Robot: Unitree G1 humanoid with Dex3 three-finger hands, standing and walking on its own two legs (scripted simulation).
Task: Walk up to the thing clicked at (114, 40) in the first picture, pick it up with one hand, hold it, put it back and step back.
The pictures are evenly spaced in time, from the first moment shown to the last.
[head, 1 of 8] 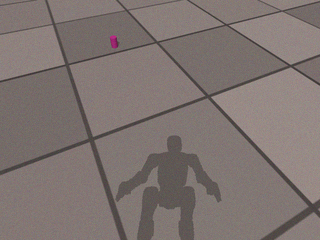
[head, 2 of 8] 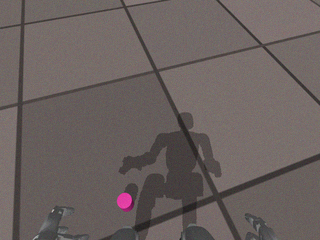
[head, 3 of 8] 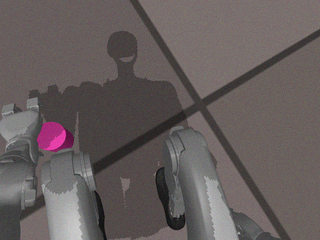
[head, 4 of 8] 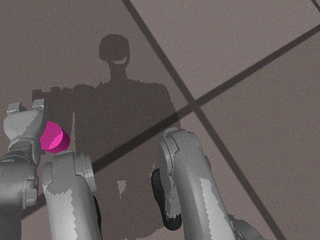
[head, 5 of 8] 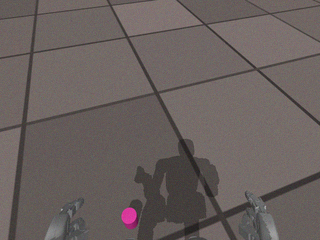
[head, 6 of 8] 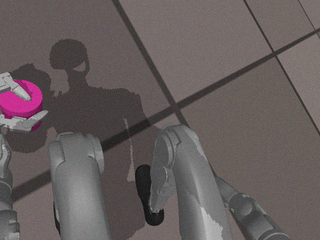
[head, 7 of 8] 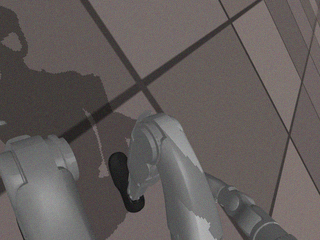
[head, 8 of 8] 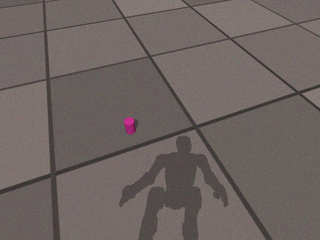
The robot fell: no
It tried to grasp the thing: yes
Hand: left
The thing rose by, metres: 0.70
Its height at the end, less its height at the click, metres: +0.00
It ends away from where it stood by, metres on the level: 0.03
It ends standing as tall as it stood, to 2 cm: yes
